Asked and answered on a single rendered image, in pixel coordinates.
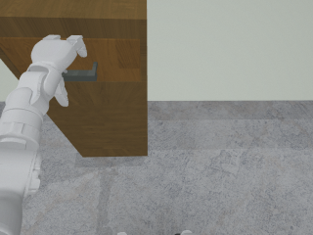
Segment left robot hand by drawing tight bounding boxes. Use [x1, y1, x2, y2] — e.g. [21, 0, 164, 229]
[30, 34, 87, 107]

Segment cabinet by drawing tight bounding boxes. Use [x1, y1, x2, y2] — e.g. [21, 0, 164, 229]
[0, 0, 148, 158]

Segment handle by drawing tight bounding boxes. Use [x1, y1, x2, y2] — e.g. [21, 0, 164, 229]
[62, 62, 98, 82]

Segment robot left forearm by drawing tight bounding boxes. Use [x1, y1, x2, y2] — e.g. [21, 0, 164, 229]
[0, 62, 61, 152]

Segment left robot upper arm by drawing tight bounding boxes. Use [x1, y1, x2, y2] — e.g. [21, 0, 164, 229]
[0, 147, 43, 235]

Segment drawer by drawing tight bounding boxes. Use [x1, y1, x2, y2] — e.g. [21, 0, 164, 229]
[0, 37, 141, 81]

